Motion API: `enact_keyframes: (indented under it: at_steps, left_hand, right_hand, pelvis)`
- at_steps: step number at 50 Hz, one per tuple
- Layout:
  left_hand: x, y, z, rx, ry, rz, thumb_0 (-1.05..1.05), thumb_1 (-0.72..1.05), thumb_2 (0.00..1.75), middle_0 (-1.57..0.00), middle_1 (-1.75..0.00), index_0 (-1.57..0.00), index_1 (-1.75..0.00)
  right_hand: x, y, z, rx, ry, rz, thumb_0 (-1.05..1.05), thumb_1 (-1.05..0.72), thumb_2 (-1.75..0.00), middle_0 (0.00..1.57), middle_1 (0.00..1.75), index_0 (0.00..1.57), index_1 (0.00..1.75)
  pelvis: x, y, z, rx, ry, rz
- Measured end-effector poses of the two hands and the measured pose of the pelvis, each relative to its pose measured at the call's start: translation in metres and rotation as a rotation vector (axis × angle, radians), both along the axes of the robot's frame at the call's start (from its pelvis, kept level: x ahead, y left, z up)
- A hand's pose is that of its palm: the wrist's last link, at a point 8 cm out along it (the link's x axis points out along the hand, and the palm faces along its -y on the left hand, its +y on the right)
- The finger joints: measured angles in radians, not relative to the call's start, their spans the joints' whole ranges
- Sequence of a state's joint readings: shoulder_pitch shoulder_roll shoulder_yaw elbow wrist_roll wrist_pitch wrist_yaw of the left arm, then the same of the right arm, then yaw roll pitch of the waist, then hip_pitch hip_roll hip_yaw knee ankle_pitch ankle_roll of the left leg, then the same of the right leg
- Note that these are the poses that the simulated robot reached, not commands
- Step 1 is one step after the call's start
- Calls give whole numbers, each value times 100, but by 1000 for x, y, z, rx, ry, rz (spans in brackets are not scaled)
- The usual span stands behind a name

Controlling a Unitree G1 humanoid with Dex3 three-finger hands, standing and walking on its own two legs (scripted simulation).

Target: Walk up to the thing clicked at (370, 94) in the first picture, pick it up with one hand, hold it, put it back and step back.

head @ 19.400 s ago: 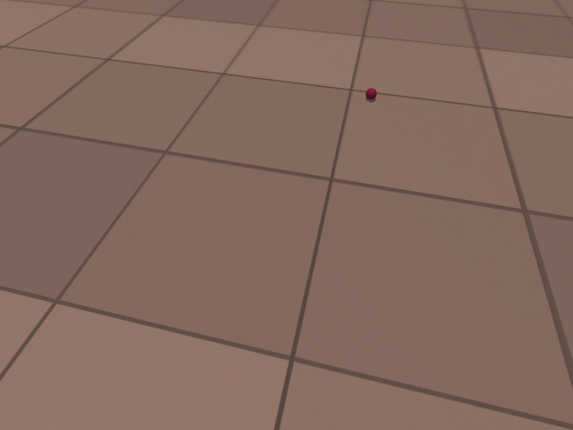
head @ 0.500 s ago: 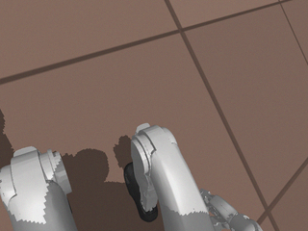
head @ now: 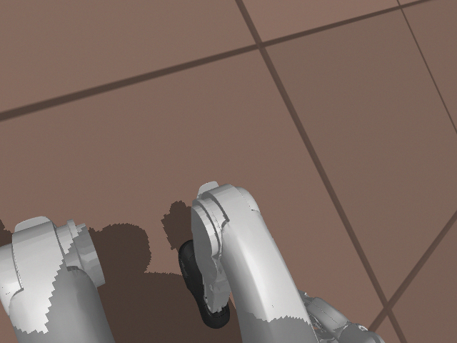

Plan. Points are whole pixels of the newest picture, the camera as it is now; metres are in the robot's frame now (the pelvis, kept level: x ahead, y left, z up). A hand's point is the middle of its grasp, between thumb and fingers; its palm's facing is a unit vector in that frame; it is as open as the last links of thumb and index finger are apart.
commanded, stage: close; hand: left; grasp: from above
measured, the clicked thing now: out of the picture +0.40 +0.34 -0.26
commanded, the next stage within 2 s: settle in 1.54 s
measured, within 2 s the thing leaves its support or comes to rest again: leaves its support in 1.98 s
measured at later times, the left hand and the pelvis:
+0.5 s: hand out of the picture +0.38 +0.34 -0.25, palm faces -0.44 -0.21 -0.87, open 12.1 cm; pelvis +0.00 +0.00 +0.00, yaw +0 degrees
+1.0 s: hand out of the picture +0.38 +0.34 -0.25, palm faces -0.42 -0.20 -0.89, open 9.6 cm; pelvis +0.00 +0.00 +0.00, yaw +0 degrees
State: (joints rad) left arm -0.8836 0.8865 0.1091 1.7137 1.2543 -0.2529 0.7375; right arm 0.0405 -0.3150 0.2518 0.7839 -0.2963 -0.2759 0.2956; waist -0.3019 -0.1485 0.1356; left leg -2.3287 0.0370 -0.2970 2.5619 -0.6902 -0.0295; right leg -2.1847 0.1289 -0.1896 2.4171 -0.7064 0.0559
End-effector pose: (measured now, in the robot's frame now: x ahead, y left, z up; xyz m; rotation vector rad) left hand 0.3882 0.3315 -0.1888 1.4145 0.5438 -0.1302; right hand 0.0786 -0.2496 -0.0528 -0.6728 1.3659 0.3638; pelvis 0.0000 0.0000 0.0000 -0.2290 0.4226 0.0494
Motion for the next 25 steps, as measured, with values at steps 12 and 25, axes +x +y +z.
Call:
enact_keyframes:
  at_steps: [12, 25]
  left_hand:
    - [7, 2, -1, 24, 1, 93, 0, -29, 80, -18, -97, -22, -93]
    - [-4, 13, -3, -9, 58, 72, 0, -16, 70, -27, -91, -32, -87]
  right_hand:
    - [8, -4, 6, 7, -49, -1, 0, -89, -89, 20, 30, 20, 30]
    - [-5, 6, -5, 42, 7, -3, 0, -90, -89, 20, 30, 20, 30]
  pelvis:
    - [0, 1, 0, -3, 4, -5]
    - [0, -1, 0, 2, -5, 0]
